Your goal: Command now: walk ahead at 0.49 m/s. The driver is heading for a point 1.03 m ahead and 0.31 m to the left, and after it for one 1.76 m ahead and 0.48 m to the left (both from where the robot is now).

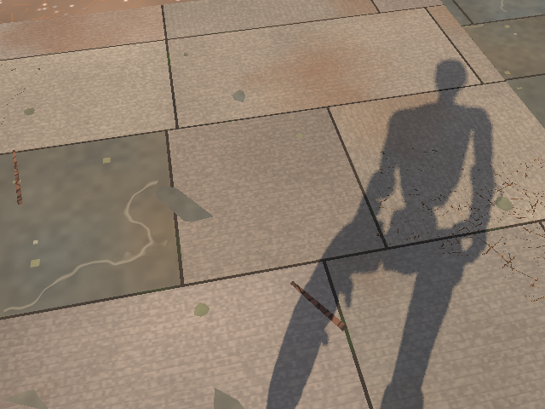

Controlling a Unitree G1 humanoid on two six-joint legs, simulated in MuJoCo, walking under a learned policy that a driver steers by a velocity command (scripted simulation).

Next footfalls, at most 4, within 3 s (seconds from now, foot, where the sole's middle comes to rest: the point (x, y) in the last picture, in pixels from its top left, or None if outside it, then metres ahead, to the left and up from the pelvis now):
0.20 left None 0.29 0.11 -0.78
0.76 right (326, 366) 0.59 -0.07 -0.78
1.32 left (249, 283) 0.83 0.14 -0.78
1.84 right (251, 201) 1.13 0.16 -0.78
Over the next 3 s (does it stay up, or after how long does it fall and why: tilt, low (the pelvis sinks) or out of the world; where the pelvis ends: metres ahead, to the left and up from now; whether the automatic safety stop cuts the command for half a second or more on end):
stays up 1.16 0.21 0.00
